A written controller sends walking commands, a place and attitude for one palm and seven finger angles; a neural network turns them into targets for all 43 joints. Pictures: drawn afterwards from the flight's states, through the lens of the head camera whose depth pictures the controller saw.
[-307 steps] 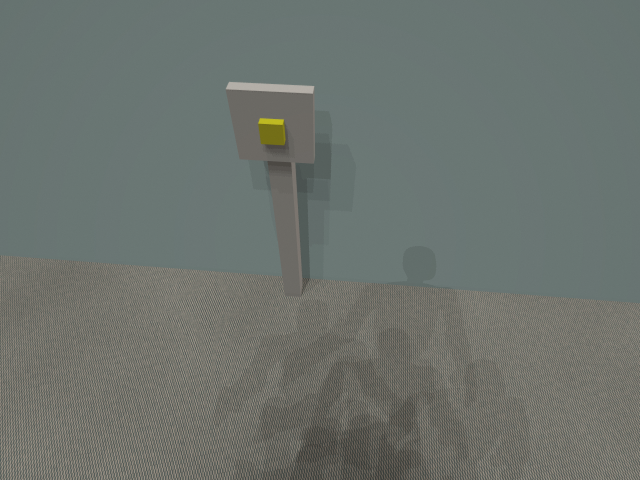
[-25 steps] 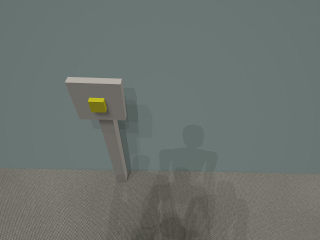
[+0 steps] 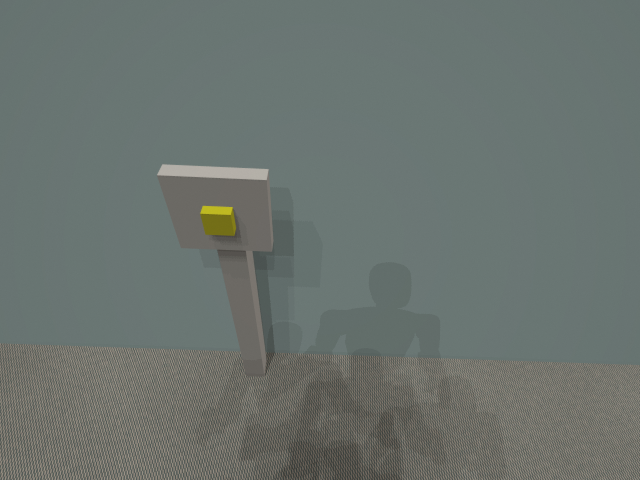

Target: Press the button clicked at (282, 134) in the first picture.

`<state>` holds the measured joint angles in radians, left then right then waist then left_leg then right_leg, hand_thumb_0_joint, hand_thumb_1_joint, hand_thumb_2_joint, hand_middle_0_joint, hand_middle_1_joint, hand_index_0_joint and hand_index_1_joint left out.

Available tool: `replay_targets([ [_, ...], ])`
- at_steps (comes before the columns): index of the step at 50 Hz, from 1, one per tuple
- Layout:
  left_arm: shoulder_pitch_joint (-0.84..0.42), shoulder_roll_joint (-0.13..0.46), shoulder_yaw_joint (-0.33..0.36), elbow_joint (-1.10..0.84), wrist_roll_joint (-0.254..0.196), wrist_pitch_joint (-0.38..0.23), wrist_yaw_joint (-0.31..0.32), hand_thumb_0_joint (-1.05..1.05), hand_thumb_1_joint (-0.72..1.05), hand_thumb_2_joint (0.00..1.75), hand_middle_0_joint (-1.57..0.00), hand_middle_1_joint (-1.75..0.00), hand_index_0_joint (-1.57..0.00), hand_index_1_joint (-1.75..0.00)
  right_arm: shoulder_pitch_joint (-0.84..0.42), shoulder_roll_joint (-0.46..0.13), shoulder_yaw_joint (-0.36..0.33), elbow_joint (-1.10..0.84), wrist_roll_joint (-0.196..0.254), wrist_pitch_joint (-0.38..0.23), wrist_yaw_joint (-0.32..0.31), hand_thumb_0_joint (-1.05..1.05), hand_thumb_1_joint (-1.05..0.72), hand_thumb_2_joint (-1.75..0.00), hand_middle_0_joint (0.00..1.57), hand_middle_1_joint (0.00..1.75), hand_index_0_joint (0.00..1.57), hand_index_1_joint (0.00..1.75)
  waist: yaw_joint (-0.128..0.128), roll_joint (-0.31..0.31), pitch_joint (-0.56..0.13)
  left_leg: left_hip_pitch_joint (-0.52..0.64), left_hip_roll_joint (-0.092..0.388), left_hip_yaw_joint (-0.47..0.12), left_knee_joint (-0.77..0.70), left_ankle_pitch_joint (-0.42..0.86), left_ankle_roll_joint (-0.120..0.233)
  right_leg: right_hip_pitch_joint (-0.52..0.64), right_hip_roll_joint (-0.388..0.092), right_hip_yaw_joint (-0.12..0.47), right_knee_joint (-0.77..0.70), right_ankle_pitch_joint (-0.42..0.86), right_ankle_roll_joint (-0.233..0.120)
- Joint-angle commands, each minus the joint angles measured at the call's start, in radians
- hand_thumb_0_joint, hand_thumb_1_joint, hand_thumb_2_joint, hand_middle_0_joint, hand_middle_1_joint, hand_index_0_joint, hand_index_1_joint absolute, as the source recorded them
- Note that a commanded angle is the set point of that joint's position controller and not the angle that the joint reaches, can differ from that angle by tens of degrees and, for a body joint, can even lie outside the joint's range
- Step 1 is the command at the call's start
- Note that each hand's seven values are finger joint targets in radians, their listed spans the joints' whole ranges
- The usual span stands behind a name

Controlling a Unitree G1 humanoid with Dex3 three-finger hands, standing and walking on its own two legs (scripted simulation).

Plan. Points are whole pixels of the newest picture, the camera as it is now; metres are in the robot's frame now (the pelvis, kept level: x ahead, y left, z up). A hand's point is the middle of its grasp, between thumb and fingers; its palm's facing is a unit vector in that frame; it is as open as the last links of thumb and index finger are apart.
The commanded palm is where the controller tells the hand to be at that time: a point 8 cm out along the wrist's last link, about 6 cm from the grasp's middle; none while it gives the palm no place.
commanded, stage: shuffle to correct the standing spot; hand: left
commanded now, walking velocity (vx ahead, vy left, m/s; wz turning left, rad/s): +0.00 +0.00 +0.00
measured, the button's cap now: (219, 219) +0.54 +0.21 -0.02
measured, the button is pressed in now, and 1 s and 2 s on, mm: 0 0 0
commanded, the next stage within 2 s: come to a stop and stand still in 0.40 s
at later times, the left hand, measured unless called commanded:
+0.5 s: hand out of the picture -0.03 +0.16 -0.18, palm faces +0.03 -0.99 -0.14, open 7.4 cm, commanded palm none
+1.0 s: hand out of the picture +0.13 +0.16 -0.17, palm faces -0.02 -0.97 -0.24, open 7.4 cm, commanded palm none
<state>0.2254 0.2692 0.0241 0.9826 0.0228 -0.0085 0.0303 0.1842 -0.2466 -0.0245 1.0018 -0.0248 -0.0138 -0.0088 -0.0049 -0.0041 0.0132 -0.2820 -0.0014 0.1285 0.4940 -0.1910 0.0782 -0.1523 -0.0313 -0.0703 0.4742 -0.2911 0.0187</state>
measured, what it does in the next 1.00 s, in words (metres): steps on the spot: right foot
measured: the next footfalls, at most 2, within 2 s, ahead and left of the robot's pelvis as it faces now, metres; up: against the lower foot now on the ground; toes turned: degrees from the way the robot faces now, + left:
right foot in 0.72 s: +0.11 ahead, -0.13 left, +0.00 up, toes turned -7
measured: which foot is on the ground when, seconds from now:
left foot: down 0.00-1.00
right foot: down 0.00-0.54, up 0.56-0.70, down 0.72-1.00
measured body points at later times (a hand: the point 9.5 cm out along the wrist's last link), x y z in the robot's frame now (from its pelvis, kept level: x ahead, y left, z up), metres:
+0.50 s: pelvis +0.04 +0.00 -0.01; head +0.03 +0.02 +0.44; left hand -0.03 +0.22 -0.17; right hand +0.03 -0.23 -0.16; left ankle +0.05 +0.07 -0.74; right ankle -0.02 -0.13 -0.74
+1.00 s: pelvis +0.05 -0.02 +0.00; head +0.06 -0.02 +0.45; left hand +0.13 +0.21 -0.15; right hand +0.05 -0.24 -0.17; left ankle +0.05 +0.07 -0.74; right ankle +0.08 -0.13 -0.74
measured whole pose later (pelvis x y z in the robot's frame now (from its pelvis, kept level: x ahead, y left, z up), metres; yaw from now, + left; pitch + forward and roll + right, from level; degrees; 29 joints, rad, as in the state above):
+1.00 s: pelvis +0.05 -0.02 +0.00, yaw -2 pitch -2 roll +0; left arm 0.20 0.17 0.03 1.00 0.02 0.01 0.05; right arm 0.25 -0.13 -0.04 1.10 -0.02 0.02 -0.03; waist -0.03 0.00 0.06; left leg -0.21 0.02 0.16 0.55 -0.30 0.04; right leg -0.27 -0.03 -0.09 0.56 -0.26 -0.02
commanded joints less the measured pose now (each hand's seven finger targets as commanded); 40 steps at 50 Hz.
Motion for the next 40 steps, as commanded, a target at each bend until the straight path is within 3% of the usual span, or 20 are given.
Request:
replay_targets([
  [1, 0.022, 0.143, 0.02, -0.042, 0.002, -0.011, -0.001, 0.0, 0.9, 0.9, -0.2, -0.3, -0.2, -0.3, -0.023, -0.197, -0.039, -0.056, 0.006, -0.018, -0.001, 0.0, -0.9, -0.9, 0.2, 0.3, 0.2, 0.3, 0.006, 0.042, -0.01, 0.064, 0.154, -0.222, -0.191, -0.036, -0.016, -0.05, -0.071, 0.07, -0.083, 0.08, -0.055],
  [5, 0.015, 0.164, 0.014, -0.028, 0.001, -0.011, -0.004, 0.0, 0.9, 0.9, -0.2, -0.3, -0.2, -0.3, -0.047, -0.216, -0.035, -0.047, 0.007, -0.013, 0.005, 0.0, -0.9, -0.9, 0.2, 0.3, 0.2, 0.3, 0.005, 0.023, -0.01, 0.073, 0.154, -0.222, -0.215, -0.084, -0.022, -0.05, -0.08, 0.076, -0.108, 0.063, -0.054],
  [8, 0.087, 0.056, -0.015, 0.017, 0.003, 0.009, -0.002, 0.0, 0.9, 0.9, -0.2, -0.3, -0.2, -0.3, 0.004, -0.119, -0.007, -0.013, 0.002, 0.01, 0.011, 0.0, -0.9, -0.9, 0.2, 0.3, 0.2, 0.3, 0.001, 0.053, -0.01, 0.071, 0.15, -0.222, -0.251, -0.279, -0.041, -0.058, -0.061, 0.049, -0.091, -0.057, -0.04],
  [12, 0.143, 0.059, -0.014, 0.034, 0.009, 0.015, -0.012, 0.0, 0.9, 0.9, -0.2, -0.3, -0.2, -0.3, 0.005, -0.145, -0.014, -0.008, 0.003, 0.024, 0.012, 0.0, -0.9, -0.9, 0.2, 0.3, 0.2, 0.3, 0.015, 0.057, 0.052, 0.003, 0.166, -0.237, -0.286, -0.442, -0.028, -0.082, -0.038, 0.025, -0.064, -0.139, -0.045],
  [17, 0.19, 0.067, -0.009, 0.053, 0.002, -0.004, -0.01, 0.0, 0.9, 0.9, -0.2, -0.3, -0.2, -0.3, 0.027, -0.088, -0.005, 0.004, 0.009, 0.011, 0.013, 0.0, -0.9, -0.9, 0.2, 0.3, 0.2, 0.3, 0.012, -0.068, 0.105, -0.021, 0.083, -0.13, -0.094, -0.282, -0.042, -0.11, -0.112, 0.162, -0.177, -0.209, -0.085],
  [20, 0.215, 0.07, 0.001, 0.066, -0.003, -0.011, -0.004, 0.0, 0.9, 0.9, -0.2, -0.3, -0.2, -0.3, 0.054, -0.05, 0.001, 0.017, 0.01, 0.001, 0.013, 0.0, -0.9, -0.9, 0.2, 0.3, 0.2, 0.3, 0.005, -0.137, 0.098, -0.047, 0.046, -0.052, 0.037, -0.185, -0.049, -0.072, -0.154, 0.209, -0.198, -0.186, -0.118],
  [23, 0.237, 0.054, 0.006, 0.073, -0.004, -0.013, -0.002, 0.0, 0.9, 0.9, -0.2, -0.3, -0.2, -0.3, 0.093, -0.035, -0.003, 0.031, 0.012, -0.007, 0.013, 0.0, -0.9, -0.9, 0.2, 0.3, 0.2, 0.3, -0.007, -0.062, 0.12, -0.027, 0.049, -0.041, 0.05, -0.179, -0.042, -0.098, -0.138, 0.18, -0.146, -0.157, -0.125],
  [24, 0.233, 0.039, 0.006, 0.076, -0.004, -0.013, -0.003, 0.0, 0.9, 0.9, -0.2, -0.3, -0.2, -0.3, 0.124, -0.028, -0.004, 0.044, 0.013, -0.012, 0.011, 0.0, -0.9, -0.9, 0.2, 0.3, 0.2, 0.3, -0.019, -0.008, 0.119, 0.017, 0.063, -0.057, 0.006, -0.168, -0.034, -0.124, -0.116, 0.14, -0.094, -0.127, -0.114],
  [25, 0.225, 0.015, 0.003, 0.074, -0.004, -0.013, -0.005, 0.0, 0.9, 0.9, -0.2, -0.3, -0.2, -0.3, 0.168, -0.037, -0.009, 0.063, 0.014, -0.017, 0.006, 0.0, -0.9, -0.9, 0.2, 0.3, 0.2, 0.3, -0.032, 0.055, 0.119, 0.084, 0.104, -0.123, -0.054, -0.161, -0.016, -0.181, -0.07, 0.087, -0.014, -0.102, -0.094],
  [26, 0.215, -0.021, -0.004, 0.068, -0.002, -0.012, -0.006, 0.0, 0.9, 0.9, -0.2, -0.3, -0.2, -0.3, 0.237, -0.071, -0.018, 0.089, 0.014, -0.021, -0.002, 0.0, -0.9, -0.9, 0.2, 0.3, 0.2, 0.3, -0.053, 0.174, 0.102, 0.182, 0.194, -0.255, -0.144, -0.124, 0.024, -0.263, -0.014, 0.007, 0.14, -0.054, -0.064],
  [27, 0.192, -0.053, -0.013, 0.055, 0.001, -0.015, -0.003, 0.0, 0.9, 0.9, -0.2, -0.3, -0.2, -0.3, 0.311, -0.092, -0.026, 0.112, 0.011, -0.023, -0.016, 0.0, -0.9, -0.9, 0.2, 0.3, 0.2, 0.3, -0.067, 0.27, 0.092, 0.283, 0.293, -0.39, -0.219, 0.045, 0.077, -0.373, 0.022, -0.039, 0.295, -0.134, -0.039],
  [28, 0.164, -0.047, -0.017, 0.049, 0.002, -0.017, 0.003, 0.0, 0.9, 0.9, -0.2, -0.3, -0.2, -0.3, 0.34, -0.075, -0.021, 0.126, 0.013, -0.025, -0.027, 0.0, -0.9, -0.9, 0.2, 0.3, 0.2, 0.3, -0.069, 0.244, 0.086, 0.332, 0.344, -0.416, -0.211, 0.289, 0.127, -0.431, -0.008, 0.007, 0.403, -0.236, -0.036],
  [29, 0.164, -0.057, -0.016, 0.056, -0.002, -0.015, 0.007, 0.0, 0.9, 0.9, -0.2, -0.3, -0.2, -0.3, 0.313, -0.043, -0.008, 0.125, 0.014, -0.029, -0.036, 0.0, -0.9, -0.9, 0.2, 0.3, 0.2, 0.3, -0.046, 0.179, 0.065, 0.306, 0.357, -0.37, -0.174, 0.51, 0.149, -0.398, -0.047, 0.043, 0.422, -0.242, -0.032],
  [31, 0.186, -0.103, -0.018, 0.078, -0.01, -0.005, 0.012, 0.0, 0.9, 0.9, -0.2, -0.3, -0.2, -0.3, 0.222, -0.016, 0.001, 0.104, 0.016, -0.029, -0.043, 0.0, -0.9, -0.9, 0.2, 0.3, 0.2, 0.3, -0.004, 0.072, 0.048, 0.204, 0.312, -0.23, -0.125, 0.711, 0.126, -0.237, -0.069, 0.049, 0.264, -0.183, -0.02],
  [33, 0.225, -0.079, -0.012, 0.086, -0.009, -0.003, 0.013, 0.0, 0.9, 0.9, -0.2, -0.3, -0.2, -0.3, 0.158, -0.047, -0.007, 0.084, 0.023, -0.029, -0.046, 0.0, -0.9, -0.9, 0.2, 0.3, 0.2, 0.3, 0.027, 0.037, 0.016, 0.172, 0.238, -0.14, -0.074, 0.708, 0.061, -0.102, -0.046, 0.01, 0.055, 0.047, -0.013],
  [34, 0.239, -0.064, -0.006, 0.09, -0.006, -0.005, 0.015, 0.0, 0.9, 0.9, -0.2, -0.3, -0.2, -0.3, 0.148, -0.053, -0.013, 0.081, 0.029, -0.03, -0.046, 0.0, -0.9, -0.9, 0.2, 0.3, 0.2, 0.3, 0.032, 0.022, -0.008, 0.152, 0.21, -0.116, -0.05, 0.631, 0.023, -0.044, -0.044, 0.008, -0.018, 0.206, -0.015],
  [36, 0.225, -0.05, -0.002, 0.077, -0.007, -0.002, 0.021, 0.0, 0.9, 0.9, -0.2, -0.3, -0.2, -0.3, 0.172, 0.008, -0.012, 0.081, 0.03, -0.021, -0.041, 0.0, -0.9, -0.9, 0.2, 0.3, 0.2, 0.3, 0.016, -0.005, -0.004, 0.069, 0.156, -0.098, -0.062, 0.392, -0.034, 0.014, -0.091, 0.072, 0.009, 0.445, -0.046],
  [37, 0.205, -0.048, -0.001, 0.069, -0.008, 0.005, 0.02, 0.0, 0.9, 0.9, -0.2, -0.3, -0.2, -0.3, 0.174, 0.027, -0.012, 0.082, 0.027, -0.016, -0.038, 0.0, -0.9, -0.9, 0.2, 0.3, 0.2, 0.3, 0.013, 0.02, 0.014, 0.038, 0.141, -0.101, -0.091, 0.279, -0.044, 0.002, -0.108, 0.073, 0.033, 0.441, -0.058],
  [38, 0.193, -0.05, 0.0, 0.056, -0.006, 0.01, 0.021, 0.0, 0.9, 0.9, -0.2, -0.3, -0.2, -0.3, 0.164, 0.035, -0.015, 0.083, 0.021, -0.009, -0.035, 0.0, -0.9, -0.9, 0.2, 0.3, 0.2, 0.3, 0.015, 0.021, 0.033, 0.034, 0.142, -0.108, -0.092, 0.27, -0.04, -0.018, -0.106, 0.07, 0.045, 0.438, -0.054],
  [40, 0.18, -0.049, 0.006, 0.043, -0.001, 0.013, 0.024, 0.0, 0.9, 0.9, -0.2, -0.3, -0.2, -0.3, 0.176, 0.035, -0.023, 0.086, 0.017, 0.002, -0.037, 0.0, -0.9, -0.9, 0.2, 0.3, 0.2, 0.3, 0.011, -0.044, 0.03, 0.052, 0.138, -0.089, -0.043, 0.295, -0.046, -0.033, -0.113, 0.087, 0.055, 0.517, -0.064],
])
